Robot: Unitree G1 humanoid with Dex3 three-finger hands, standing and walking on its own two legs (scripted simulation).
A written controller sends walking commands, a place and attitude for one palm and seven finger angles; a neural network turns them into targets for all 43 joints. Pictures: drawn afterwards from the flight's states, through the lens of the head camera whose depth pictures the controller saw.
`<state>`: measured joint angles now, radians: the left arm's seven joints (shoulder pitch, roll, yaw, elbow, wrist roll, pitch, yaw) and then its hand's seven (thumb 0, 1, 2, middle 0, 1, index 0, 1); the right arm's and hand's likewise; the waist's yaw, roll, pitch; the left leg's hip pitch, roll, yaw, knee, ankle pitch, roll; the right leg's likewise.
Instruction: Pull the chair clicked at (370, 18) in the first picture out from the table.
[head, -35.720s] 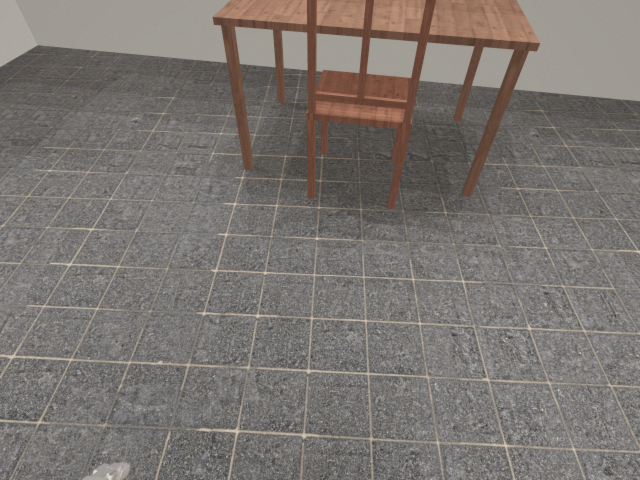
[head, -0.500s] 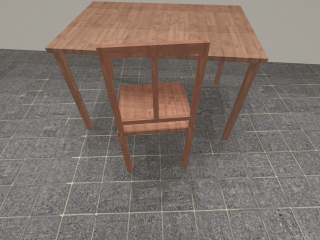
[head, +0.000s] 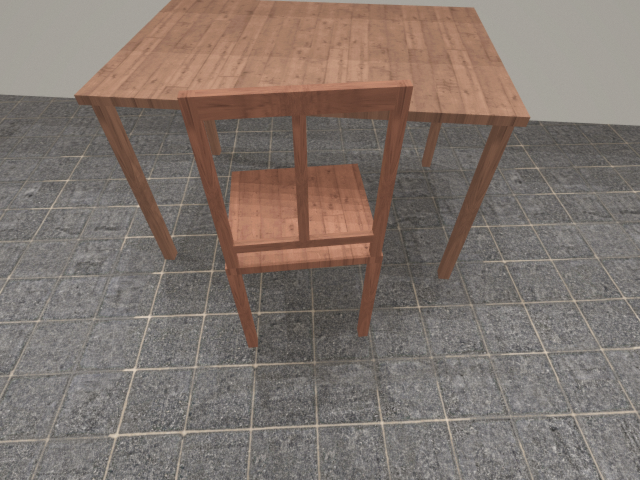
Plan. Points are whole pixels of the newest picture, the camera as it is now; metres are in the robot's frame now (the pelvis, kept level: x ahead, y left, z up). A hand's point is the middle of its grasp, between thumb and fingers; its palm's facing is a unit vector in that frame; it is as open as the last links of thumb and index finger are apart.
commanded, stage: look to check the result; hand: left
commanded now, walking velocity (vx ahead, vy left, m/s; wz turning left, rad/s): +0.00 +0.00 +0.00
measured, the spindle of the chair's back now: (301, 184) +0.69 +0.07 -0.07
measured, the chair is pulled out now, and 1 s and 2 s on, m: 0.16 0.16 0.16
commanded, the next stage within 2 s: take the last steps up to it in 0.64 s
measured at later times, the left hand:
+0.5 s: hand out of the picture +0.01 +0.16 -0.18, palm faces +0.01 -0.98 -0.17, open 7.4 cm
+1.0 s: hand out of the picture +0.02 +0.16 -0.18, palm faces +0.03 -0.98 -0.17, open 7.4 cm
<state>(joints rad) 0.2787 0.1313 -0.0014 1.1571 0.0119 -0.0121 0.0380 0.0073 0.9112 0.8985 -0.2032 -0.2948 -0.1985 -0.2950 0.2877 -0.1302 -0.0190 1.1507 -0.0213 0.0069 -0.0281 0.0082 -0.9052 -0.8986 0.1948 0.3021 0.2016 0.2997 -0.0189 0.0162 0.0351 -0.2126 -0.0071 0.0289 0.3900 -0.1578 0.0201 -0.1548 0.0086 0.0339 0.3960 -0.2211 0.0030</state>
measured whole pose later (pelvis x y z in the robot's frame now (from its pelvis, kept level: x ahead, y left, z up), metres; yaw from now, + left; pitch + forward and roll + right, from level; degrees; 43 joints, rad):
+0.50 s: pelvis +0.01 +0.00 +0.00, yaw +0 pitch -1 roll +0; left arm 0.28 0.12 0.00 1.16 0.01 -0.02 0.04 0.01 0.91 0.90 -0.20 -0.29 -0.20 -0.30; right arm 0.27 -0.13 -0.02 1.15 -0.02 0.00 -0.03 0.01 -0.91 -0.90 0.19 0.30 0.20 0.30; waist -0.01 0.01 0.03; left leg -0.19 0.00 0.03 0.39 -0.18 0.01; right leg -0.13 0.01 0.04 0.39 -0.24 0.00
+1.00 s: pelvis +0.04 -0.01 -0.01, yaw -1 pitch -1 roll +0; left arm 0.34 0.13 0.03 1.14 0.02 -0.01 0.01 0.01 0.91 0.90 -0.20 -0.29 -0.20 -0.30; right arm 0.32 -0.14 -0.04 1.14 -0.03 0.00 -0.02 0.01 -0.90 -0.90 0.20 0.30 0.20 0.30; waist -0.01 0.00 0.00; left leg -0.21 0.00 0.04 0.50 -0.28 0.02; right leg -0.16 0.02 0.05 0.50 -0.34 -0.02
